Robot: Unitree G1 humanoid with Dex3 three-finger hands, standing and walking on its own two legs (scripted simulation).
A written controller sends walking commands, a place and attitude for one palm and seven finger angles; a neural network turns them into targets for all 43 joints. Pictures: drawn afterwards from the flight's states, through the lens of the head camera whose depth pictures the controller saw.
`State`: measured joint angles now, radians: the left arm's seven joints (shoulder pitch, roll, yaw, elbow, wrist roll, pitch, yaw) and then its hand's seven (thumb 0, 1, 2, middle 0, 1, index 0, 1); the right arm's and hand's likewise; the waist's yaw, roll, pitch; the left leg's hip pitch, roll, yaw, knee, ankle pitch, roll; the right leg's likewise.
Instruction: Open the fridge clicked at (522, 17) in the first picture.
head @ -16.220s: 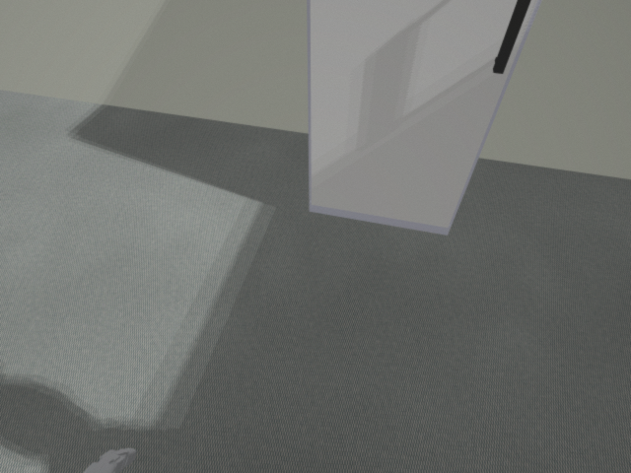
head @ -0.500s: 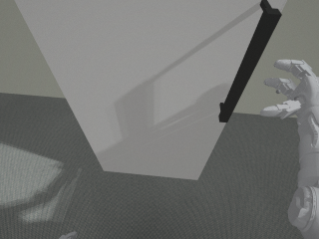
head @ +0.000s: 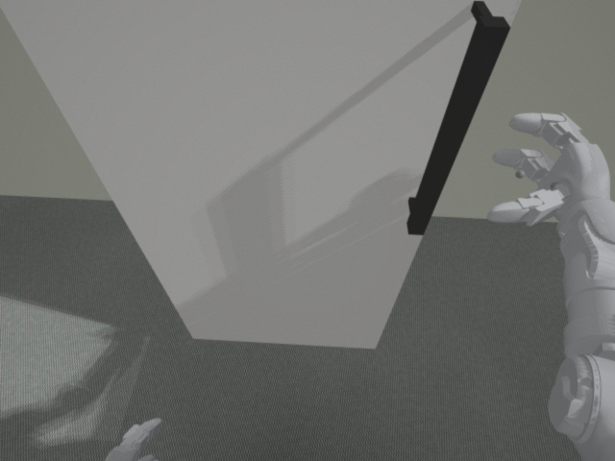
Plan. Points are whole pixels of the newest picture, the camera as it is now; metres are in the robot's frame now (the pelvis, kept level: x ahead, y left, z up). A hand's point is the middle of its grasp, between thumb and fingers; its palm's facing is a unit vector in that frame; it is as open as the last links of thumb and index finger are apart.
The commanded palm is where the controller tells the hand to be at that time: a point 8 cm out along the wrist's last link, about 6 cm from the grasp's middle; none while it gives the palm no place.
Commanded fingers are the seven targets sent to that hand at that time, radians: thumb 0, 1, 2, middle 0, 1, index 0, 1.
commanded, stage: feel for the door with the fingertips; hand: right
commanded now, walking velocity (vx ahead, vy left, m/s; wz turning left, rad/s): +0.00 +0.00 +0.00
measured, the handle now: (441, 140) +0.50 -0.12 +0.16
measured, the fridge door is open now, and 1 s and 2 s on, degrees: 0 0 0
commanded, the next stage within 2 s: slide the fingers in behind the handle in 1.00 s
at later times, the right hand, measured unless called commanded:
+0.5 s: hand (478, 163) +0.46 -0.16 +0.16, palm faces -0.04 +1.00 +0.00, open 13.9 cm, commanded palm +0.43 -0.21 +0.17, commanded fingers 0.00 0.50 -0.30 0.30 1.20 0.30 1.20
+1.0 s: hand (483, 155) +0.47 -0.17 +0.17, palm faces -0.03 +1.00 +0.00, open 13.8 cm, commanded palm +0.45 -0.21 +0.17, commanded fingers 0.00 0.50 -0.30 0.30 1.20 0.30 1.20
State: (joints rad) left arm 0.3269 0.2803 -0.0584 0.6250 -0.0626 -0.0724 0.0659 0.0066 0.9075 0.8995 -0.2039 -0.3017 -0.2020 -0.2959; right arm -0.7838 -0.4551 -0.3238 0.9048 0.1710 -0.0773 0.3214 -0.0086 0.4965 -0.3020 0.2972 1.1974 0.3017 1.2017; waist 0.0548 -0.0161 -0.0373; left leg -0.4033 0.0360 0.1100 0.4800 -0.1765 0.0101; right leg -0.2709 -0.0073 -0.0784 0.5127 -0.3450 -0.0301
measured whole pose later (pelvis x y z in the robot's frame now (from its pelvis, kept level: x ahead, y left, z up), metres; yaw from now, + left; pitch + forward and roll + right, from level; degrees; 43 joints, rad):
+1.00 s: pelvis -0.01 +0.01 +0.00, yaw +0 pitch +7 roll +0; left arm 0.36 0.30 -0.05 0.67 -0.05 -0.08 0.06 0.01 0.91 0.90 -0.20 -0.30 -0.20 -0.30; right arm -0.95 -0.45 -0.31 1.10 0.14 -0.15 0.26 -0.01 0.50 -0.30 0.31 1.22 0.32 1.22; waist 0.09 -0.01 -0.03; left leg -0.46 0.03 0.11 0.51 -0.17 0.03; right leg -0.33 -0.02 -0.08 0.54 -0.34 -0.02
